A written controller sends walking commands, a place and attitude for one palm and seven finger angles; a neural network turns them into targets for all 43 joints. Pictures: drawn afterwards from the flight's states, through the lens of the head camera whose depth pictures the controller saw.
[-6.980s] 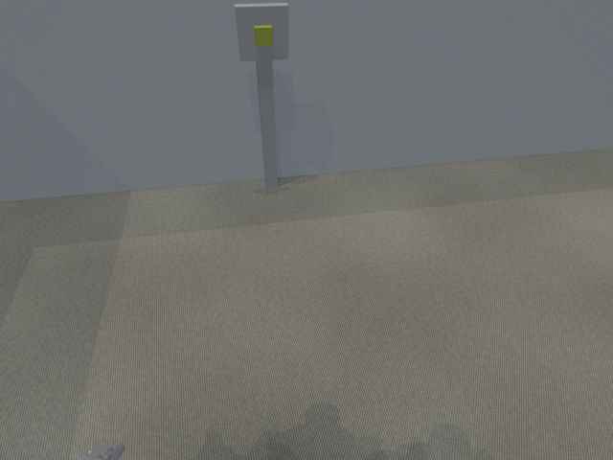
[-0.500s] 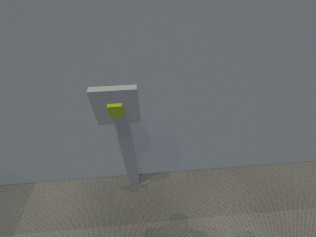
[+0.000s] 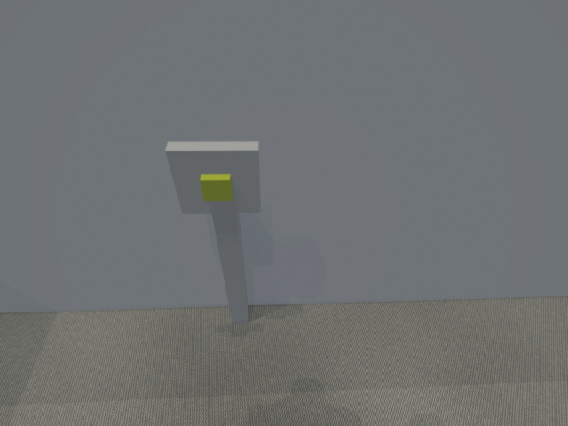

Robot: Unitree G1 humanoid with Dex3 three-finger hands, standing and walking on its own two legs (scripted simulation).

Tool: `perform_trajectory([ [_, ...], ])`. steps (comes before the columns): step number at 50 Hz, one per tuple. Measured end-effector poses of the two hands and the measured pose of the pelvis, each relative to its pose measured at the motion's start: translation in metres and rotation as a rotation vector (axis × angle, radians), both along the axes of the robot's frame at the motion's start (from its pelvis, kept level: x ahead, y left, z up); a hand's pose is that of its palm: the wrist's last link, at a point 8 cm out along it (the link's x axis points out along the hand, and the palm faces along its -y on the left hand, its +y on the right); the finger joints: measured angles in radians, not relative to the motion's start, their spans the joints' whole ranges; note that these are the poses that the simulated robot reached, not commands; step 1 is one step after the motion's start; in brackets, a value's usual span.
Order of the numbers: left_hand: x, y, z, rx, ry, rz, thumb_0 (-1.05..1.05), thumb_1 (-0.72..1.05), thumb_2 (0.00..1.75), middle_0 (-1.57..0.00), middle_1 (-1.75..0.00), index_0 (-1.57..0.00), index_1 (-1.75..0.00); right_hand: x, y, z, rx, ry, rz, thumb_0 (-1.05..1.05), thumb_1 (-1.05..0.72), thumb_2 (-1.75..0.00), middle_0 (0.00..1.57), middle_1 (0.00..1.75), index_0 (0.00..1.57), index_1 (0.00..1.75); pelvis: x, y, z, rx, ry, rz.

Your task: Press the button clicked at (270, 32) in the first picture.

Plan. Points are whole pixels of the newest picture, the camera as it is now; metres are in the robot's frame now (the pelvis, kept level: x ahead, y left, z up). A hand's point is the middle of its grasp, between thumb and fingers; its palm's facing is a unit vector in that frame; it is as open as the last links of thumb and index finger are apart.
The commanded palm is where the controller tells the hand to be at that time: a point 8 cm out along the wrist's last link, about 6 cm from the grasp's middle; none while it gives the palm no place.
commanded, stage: look again from close up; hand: left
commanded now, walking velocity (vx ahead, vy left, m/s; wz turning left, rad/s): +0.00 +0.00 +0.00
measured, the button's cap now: (217, 186) +0.58 +0.16 -0.03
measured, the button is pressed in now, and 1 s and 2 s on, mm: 0 0 0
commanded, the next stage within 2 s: shuffle to correct the standing spot in 0.36 s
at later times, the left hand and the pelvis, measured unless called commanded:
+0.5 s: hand out of the picture +0.05 +0.25 -0.15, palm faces -0.01 -0.95 -0.31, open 7.3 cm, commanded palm none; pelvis +0.00 +0.02 +0.01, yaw -1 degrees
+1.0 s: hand out of the picture -0.03 +0.13 -0.18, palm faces +0.08 -0.99 -0.11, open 7.3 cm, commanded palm none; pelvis +0.06 -0.01 -0.01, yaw +2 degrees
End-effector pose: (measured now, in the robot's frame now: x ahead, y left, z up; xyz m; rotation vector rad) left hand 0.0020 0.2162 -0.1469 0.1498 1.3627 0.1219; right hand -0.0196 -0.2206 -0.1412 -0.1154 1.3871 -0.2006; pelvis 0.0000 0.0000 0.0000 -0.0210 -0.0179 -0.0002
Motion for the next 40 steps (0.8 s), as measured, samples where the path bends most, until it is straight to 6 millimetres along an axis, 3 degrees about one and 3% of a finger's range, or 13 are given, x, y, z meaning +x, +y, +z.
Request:
perform_trajectory([
  [10, 0.045, 0.041, 0.01, 0.049, -0.135, -0.013, 0.0, 0.91, 0.9, -0.2, -0.3, -0.2, -0.3, 0.075, -0.001, 0.014, -0.05, -0.186, 0.065, 0.01, -0.91, -0.89, 0.2, 0.3, 0.2, 0.3, 0.007, 0.018, 0.001, 0.001, -0.004, -0.011],
  [18, 0.051, 0.07, 0.024, 0.107, -0.147, -0.031, 0.0, 0.91, 0.9, -0.2, -0.3, -0.2, -0.3, 0.103, -0.011, 0.024, -0.076, -0.247, 0.105, 0.01, -0.91, -0.89, 0.2, 0.3, 0.2, 0.3, 0.004, 0.024, 0.005, 0.008, -0.009, -0.014],
  [24, 0.044, 0.081, 0.029, 0.132, -0.128, -0.036, 0.0, 0.91, 0.9, -0.2, -0.3, -0.2, -0.3, 0.103, -0.025, 0.029, -0.098, -0.234, 0.119, 0.01, -0.91, -0.89, 0.2, 0.3, 0.2, 0.3, 0.002, 0.023, 0.008, 0.011, -0.014, -0.012],
  [28, 0.035, 0.077, 0.028, 0.132, -0.096, -0.033, 0.0, 0.91, 0.9, -0.2, -0.3, -0.2, -0.3, 0.095, -0.029, 0.028, -0.1, -0.201, 0.112, 0.01, -0.91, -0.89, 0.2, 0.3, 0.2, 0.3, 0.002, 0.02, 0.009, 0.015, -0.011, -0.007],
  [40, -0.015, 0.008, 0.01, 0.021, 0.064, 0.044, 0.0, 0.91, 0.9, -0.2, -0.3, -0.2, -0.3, 0.053, -0.021, 0.003, -0.007, -0.002, 0.084, 0.01, -0.91, -0.89, 0.2, 0.3, 0.2, 0.3, 0.025, -0.006, 0.004, 0.011, 0.009, 0.028],
])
